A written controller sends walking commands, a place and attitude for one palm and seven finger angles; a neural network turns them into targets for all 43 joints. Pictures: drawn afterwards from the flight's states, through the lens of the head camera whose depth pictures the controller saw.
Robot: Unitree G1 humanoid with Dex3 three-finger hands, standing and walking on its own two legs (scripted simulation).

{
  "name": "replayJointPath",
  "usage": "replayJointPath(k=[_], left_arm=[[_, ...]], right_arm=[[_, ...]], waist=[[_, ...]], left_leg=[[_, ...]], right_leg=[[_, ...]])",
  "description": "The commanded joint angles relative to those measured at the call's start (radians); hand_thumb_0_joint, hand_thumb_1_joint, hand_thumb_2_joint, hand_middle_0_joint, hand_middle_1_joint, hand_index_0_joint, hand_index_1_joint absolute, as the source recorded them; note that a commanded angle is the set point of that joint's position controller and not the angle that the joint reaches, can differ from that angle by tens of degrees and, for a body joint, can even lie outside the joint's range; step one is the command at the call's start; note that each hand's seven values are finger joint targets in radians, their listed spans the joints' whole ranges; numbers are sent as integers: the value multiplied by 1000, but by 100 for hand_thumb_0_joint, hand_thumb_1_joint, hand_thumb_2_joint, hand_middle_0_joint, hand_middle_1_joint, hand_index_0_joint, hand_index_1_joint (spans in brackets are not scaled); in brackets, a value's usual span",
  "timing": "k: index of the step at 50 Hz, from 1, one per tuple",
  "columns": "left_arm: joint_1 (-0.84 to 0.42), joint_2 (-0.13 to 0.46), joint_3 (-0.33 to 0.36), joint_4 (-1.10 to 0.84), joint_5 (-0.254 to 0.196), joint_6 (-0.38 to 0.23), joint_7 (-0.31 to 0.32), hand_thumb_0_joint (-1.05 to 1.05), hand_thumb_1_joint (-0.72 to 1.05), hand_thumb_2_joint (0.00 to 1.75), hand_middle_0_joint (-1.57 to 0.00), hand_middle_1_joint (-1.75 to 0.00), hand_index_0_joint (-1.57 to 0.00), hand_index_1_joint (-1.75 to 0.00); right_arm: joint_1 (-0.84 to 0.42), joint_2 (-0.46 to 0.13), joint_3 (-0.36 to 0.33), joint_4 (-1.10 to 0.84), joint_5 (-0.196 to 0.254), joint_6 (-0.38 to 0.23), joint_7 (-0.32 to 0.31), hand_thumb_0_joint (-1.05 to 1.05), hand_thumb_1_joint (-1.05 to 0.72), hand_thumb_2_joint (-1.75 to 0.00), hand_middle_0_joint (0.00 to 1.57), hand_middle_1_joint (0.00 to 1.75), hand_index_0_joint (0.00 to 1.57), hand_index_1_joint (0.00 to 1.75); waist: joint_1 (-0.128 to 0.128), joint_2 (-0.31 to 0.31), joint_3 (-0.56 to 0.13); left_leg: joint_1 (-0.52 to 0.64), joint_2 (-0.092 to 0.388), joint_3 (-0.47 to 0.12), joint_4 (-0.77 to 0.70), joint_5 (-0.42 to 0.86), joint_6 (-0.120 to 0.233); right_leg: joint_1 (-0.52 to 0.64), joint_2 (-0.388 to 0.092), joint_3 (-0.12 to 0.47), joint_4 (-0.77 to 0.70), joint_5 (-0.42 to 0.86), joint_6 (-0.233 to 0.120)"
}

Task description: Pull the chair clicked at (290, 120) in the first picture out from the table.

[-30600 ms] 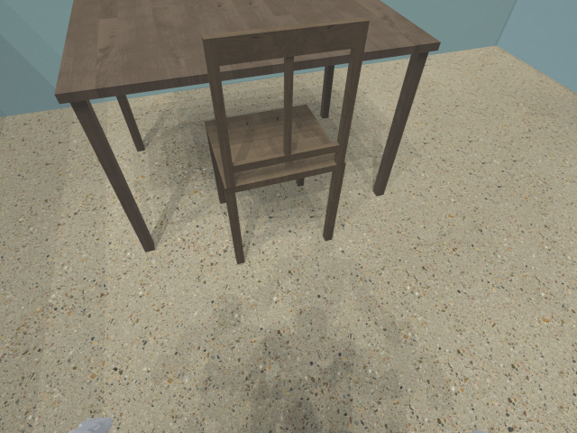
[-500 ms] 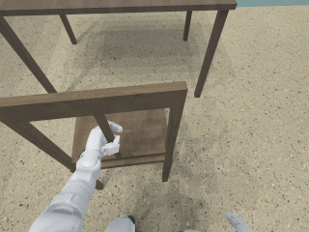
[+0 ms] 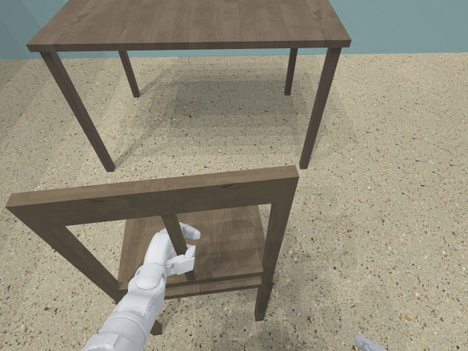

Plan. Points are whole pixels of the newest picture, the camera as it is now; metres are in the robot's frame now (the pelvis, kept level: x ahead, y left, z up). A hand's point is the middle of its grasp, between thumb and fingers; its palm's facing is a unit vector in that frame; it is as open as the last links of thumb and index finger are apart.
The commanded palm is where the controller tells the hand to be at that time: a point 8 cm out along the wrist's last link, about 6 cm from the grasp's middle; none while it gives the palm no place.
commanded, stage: stop walking, hand still on the chair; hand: left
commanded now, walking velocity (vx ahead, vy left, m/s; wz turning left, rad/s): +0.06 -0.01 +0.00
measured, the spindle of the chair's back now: (181, 250) +0.32 +0.13 -0.08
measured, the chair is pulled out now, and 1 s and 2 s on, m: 0.63 0.66 0.66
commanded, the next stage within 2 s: open the thumb and straighten the fingers in 0.56 s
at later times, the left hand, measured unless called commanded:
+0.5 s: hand (186, 272) +0.27 +0.11 -0.06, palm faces -0.06 -0.98 -0.16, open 5.3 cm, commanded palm +0.25 +0.16 -0.05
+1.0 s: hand (182, 268) +0.27 +0.12 -0.06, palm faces -0.06 -0.99 -0.14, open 10.7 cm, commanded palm +0.25 +0.17 -0.04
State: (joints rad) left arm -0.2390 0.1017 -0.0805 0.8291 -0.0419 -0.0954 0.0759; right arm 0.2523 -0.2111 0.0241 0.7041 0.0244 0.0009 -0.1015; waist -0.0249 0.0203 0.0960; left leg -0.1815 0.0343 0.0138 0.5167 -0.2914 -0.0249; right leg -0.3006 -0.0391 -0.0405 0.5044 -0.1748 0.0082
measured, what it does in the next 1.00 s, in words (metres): stands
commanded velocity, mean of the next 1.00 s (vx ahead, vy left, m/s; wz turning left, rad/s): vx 0.00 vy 0.00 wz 0.00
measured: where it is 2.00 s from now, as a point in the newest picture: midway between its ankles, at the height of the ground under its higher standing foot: outside the picture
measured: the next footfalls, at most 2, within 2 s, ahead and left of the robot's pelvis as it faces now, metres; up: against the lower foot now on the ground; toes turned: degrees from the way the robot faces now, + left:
none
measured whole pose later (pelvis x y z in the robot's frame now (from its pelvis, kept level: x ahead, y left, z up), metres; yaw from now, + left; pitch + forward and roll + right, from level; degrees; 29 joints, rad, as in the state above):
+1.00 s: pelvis +0.03 +0.00 -0.02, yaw +0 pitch +7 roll +0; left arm 0.13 0.13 -0.10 0.31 -0.04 0.05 0.05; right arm 0.24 -0.25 0.00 0.59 0.04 -0.12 -0.05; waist -0.04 0.03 -0.07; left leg -0.40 0.03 0.01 0.68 -0.39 -0.02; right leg -0.53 -0.05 -0.04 0.68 -0.27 0.01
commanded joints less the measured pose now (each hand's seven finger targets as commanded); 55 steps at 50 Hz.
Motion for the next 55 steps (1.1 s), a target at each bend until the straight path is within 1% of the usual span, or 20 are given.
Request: replayJointPath(k=[1,2,4,5,9,10,17,24,26,29,33,34,35,37,39,40,44,45,52,55], left_arm=[[-244,122,35,-216,27,-73,16,0,90,90,-50,-145,-50,-145],[-220,127,43,-226,29,-76,19,0,90,90,-50,-145,-50,-145],[-166,125,50,-234,34,-79,21,0,90,90,-50,-145,-50,-145],[-136,139,55,-244,33,-80,23,0,90,90,-50,-145,-50,-145],[-66,117,48,-274,40,-88,27,0,90,90,-50,-145,-50,-145],[-41,123,43,-282,37,-86,26,0,90,90,-50,-145,-50,-145],[33,103,25,-368,35,-89,27,0,90,90,-50,-145,-50,-145],[65,94,13,-392,32,-78,27,0,90,90,-50,-145,-50,-145],[76,103,19,-392,31,-74,29,0,90,90,-50,-145,-50,-145],[71,94,11,-395,33,-70,29,0,90,90,-50,-145,-50,-145],[115,122,42,-469,34,-70,32,0,90,90,-50,-145,-50,-145],[196,0,-49,-373,-12,-28,5,0,78,84,-50,-145,-50,-145],[199,15,-48,-395,-21,-17,-7,0,66,78,-50,-145,-50,-145],[176,111,31,-572,-11,-39,-15,0,42,67,-50,-145,-50,-145],[168,66,-23,-634,5,-27,-26,0,17,55,-50,-145,-50,-145],[192,91,-13,-623,6,-7,-25,0,5,49,-50,-145,-50,-145],[247,72,-3,-664,2,57,-23,0,-43,26,-47,-138,-47,-138],[217,137,49,-690,-4,68,-17,0,-55,20,-45,-130,-45,-130],[233,70,-7,-775,0,138,-24,0,-55,20,-27,-80,-27,-80],[217,63,-27,-833,6,153,-21,0,-55,20,-20,-58,-20,-58]], right_arm=[[-38,-124,-40,-103,-11,-48,-20,0,-90,-90,20,30,20,30],[-43,-119,-38,-105,-12,-53,-22,0,-90,-90,20,30,20,30],[-54,-115,-35,-107,-18,-61,-24,0,-90,-90,20,30,20,30],[-56,-119,-38,-97,-17,-67,-26,0,-90,-90,20,30,20,30],[-67,-114,-34,-111,-20,-77,-24,0,-90,-90,20,30,20,30],[-70,-119,-36,-104,-16,-80,-27,0,-90,-90,20,30,20,30],[-86,-119,-37,-132,-14,-80,-26,0,-90,-90,20,30,20,30],[-95,-118,-38,-147,-15,-65,-26,0,-90,-90,20,30,20,30],[-92,-119,-38,-144,-16,-64,-28,0,-90,-90,20,30,20,30],[-96,-116,-35,-151,-16,-57,-26,0,-90,-90,20,30,20,30],[-99,-115,-39,-164,-19,-57,-24,0,-90,-90,20,30,20,30],[-96,-146,-55,-169,34,-68,12,0,-90,-90,20,30,20,30],[-98,-154,-55,-174,37,-76,29,0,-90,-90,20,30,20,30],[-109,-142,-68,-203,28,-106,48,0,-90,-90,20,30,20,30],[-116,-126,-58,-225,22,-135,55,0,-90,-90,20,30,20,30],[-107,-133,-61,-220,25,-142,57,0,-90,-90,20,30,20,30],[-102,-140,-59,-253,18,-163,60,0,-90,-90,20,30,20,30],[-100,-148,-62,-248,20,-164,56,0,-90,-90,20,30,20,30],[-74,-152,-61,-281,14,-184,39,0,-90,-90,20,30,20,30],[-71,-153,-60,-290,11,-195,31,0,-90,-90,20,30,20,30]], waist=[[-1,-61,-182],[2,-98,-193],[5,-104,-184],[4,-58,-175],[11,-89,-202],[7,-50,-190],[10,-17,-269],[8,-40,-257],[8,-7,-248],[8,-35,-246],[13,-37,-261],[-41,-130,-243],[-26,-137,-230],[1,-45,-312],[-9,22,-305],[-14,1,-289],[0,-31,-329],[-1,-14,-332],[-19,-57,-368],[-21,-28,-386]], left_leg=[[-47,29,-31,-138,-182,57],[-31,26,-30,-128,-152,57],[-14,27,-32,-124,-91,55],[-1,30,-31,-136,-73,55],[10,46,-40,-142,29,51],[19,50,-39,-149,57,51],[43,69,-37,-148,248,34],[36,64,-33,-149,219,27],[34,60,-30,-155,204,28],[29,58,-29,-152,185,28],[37,60,-29,-148,219,28],[-104,21,11,-114,165,19],[-142,19,9,-98,145,20],[-169,-1,22,-60,114,22],[-197,-10,25,-31,107,21],[-210,-7,17,-21,96,22],[-272,-17,17,28,68,23],[-278,-17,13,34,59,23],[-299,-21,5,106,85,27],[-292,-24,-2,128,109,25]], right_leg=[[40,-61,138,-203,-377,-28],[41,-70,148,-215,-371,-28],[32,-81,157,-227,-328,-28],[23,-78,150,-230,-297,-24],[65,-74,135,-196,-166,-25],[62,-69,125,-190,-110,-22],[171,-66,86,-86,197,-31],[171,-69,92,-99,192,-34],[165,-67,89,-107,177,-30],[161,-69,96,-118,155,-32],[184,-68,91,-111,208,-33],[136,-33,0,-52,155,-22],[127,-31,2,-40,140,-26],[109,-25,17,-3,99,-26],[60,-20,8,21,74,-29],[45,-16,10,24,62,-30],[8,-12,-5,79,32,-21],[5,-13,-1,81,21,-23],[-64,-6,-22,151,34,-14],[-82,-8,-31,176,50,-17]])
